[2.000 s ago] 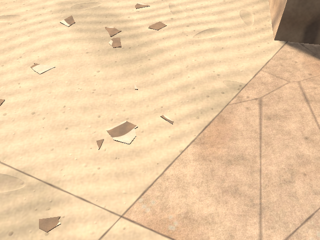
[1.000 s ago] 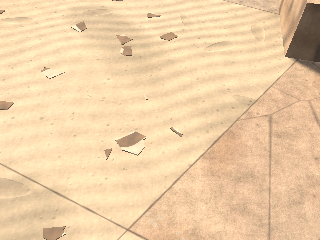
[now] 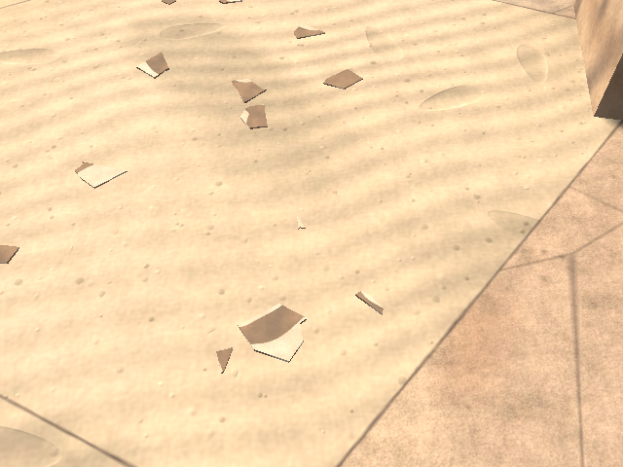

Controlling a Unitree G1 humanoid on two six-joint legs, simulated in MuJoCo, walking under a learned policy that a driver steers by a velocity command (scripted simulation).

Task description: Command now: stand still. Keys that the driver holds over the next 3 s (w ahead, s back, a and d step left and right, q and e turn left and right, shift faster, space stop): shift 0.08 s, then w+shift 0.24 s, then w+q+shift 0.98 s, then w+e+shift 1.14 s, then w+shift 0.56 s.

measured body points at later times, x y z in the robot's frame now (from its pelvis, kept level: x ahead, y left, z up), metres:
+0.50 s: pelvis +0.16 -0.08 -0.01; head +0.18 -0.09 +0.44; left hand +0.28 +0.19 -0.12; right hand +0.14 -0.34 -0.16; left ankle +0.01 +0.08 -0.66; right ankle +0.21 -0.18 -0.74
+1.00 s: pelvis +0.52 +0.00 -0.04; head +0.55 +0.00 +0.41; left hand +0.44 +0.24 -0.17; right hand +0.74 -0.20 -0.17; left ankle +0.57 +0.02 -0.74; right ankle +0.38 -0.21 -0.59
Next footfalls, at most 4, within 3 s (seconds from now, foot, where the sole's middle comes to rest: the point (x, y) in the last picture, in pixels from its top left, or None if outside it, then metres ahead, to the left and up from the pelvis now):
0.42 right None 0.25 -0.19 -0.77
0.92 left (306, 418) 0.61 0.04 -0.77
1.34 right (258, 256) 1.06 0.17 -0.77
1.74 left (111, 242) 1.11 0.58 -0.77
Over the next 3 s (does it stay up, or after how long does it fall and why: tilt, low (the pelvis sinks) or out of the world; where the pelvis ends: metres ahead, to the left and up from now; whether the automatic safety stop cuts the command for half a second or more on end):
stays up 2.12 0.72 -0.02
